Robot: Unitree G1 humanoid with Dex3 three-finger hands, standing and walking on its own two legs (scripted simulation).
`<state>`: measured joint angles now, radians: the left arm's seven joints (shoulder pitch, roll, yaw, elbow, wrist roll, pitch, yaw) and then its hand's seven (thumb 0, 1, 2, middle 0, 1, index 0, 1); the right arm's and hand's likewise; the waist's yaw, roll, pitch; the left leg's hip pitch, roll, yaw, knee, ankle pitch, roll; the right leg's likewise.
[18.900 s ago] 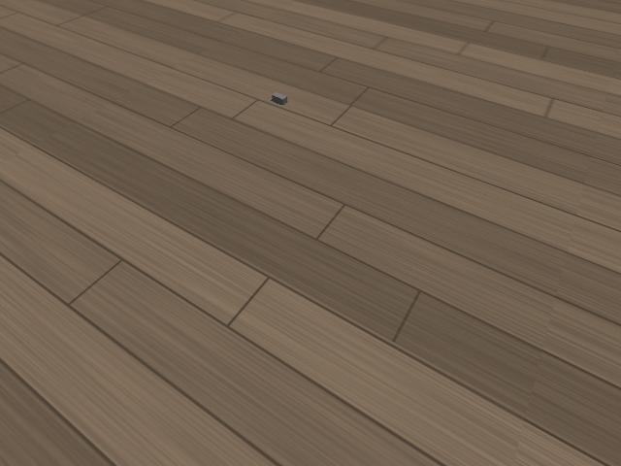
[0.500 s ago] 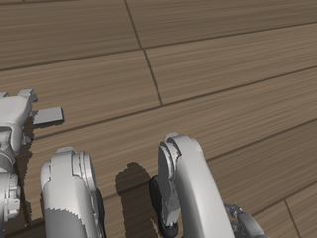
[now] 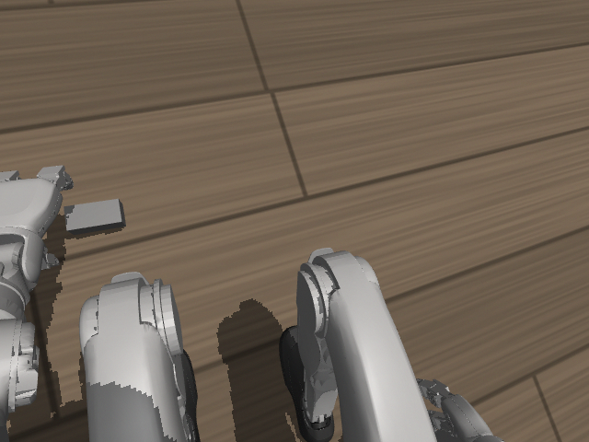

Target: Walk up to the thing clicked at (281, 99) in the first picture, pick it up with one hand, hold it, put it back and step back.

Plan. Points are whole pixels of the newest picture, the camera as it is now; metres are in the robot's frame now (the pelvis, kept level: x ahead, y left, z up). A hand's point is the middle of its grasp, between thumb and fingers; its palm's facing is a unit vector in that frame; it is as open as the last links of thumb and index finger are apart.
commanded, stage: approach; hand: left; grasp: from above
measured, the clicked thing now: (96, 216) +0.45 +0.26 -0.30
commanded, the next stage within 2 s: close in in 0.74 s
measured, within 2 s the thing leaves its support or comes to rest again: neither
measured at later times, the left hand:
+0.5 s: hand (72, 204) +0.44 +0.26 -0.18, palm faces -0.42 -0.08 -0.90, open 12.9 cm
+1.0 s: hand (86, 207) +0.43 +0.24 -0.18, palm faces -0.41 -0.04 -0.91, open 13.5 cm
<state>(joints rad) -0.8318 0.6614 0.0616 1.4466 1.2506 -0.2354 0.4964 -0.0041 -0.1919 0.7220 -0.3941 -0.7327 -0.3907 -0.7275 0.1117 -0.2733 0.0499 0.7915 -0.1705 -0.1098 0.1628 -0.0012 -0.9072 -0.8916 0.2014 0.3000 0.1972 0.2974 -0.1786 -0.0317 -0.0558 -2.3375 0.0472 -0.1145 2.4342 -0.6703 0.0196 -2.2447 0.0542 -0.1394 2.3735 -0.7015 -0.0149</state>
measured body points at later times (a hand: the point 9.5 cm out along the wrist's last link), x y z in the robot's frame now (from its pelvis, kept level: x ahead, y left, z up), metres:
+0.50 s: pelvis +0.00 +0.00 +0.00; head +0.23 +0.05 +0.38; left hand +0.46 +0.26 -0.13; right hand +0.04 -0.26 -0.12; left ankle +0.08 +0.12 -0.29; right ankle +0.09 -0.10 -0.29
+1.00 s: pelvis +0.00 +0.00 +0.00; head +0.22 +0.07 +0.39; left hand +0.45 +0.24 -0.13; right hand +0.08 -0.27 -0.10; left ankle +0.08 +0.12 -0.29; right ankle +0.09 -0.10 -0.29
